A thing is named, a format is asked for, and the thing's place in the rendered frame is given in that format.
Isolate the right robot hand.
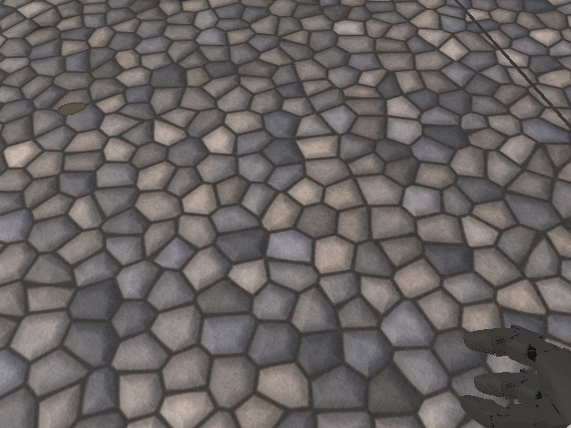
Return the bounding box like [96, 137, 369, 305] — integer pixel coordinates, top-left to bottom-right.
[459, 325, 571, 428]

